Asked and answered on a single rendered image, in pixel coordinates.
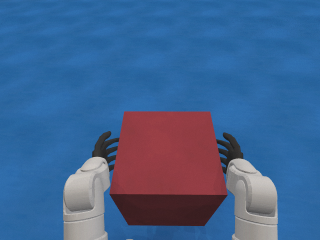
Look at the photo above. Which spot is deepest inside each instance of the left robot forearm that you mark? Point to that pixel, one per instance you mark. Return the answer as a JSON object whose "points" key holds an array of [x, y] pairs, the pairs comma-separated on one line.
{"points": [[83, 201]]}

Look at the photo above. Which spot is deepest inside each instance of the right robot forearm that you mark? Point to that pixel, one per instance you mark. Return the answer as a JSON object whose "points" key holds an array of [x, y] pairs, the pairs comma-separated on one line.
{"points": [[255, 203]]}

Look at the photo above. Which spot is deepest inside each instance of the left robot hand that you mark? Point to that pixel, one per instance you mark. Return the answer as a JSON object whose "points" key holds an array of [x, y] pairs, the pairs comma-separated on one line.
{"points": [[101, 151]]}

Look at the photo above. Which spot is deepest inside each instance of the right robot hand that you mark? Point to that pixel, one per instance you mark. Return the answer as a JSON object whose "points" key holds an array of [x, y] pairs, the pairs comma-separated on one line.
{"points": [[234, 150]]}

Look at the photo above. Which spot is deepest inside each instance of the carton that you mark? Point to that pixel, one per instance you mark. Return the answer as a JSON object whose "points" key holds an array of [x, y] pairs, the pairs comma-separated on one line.
{"points": [[167, 170]]}

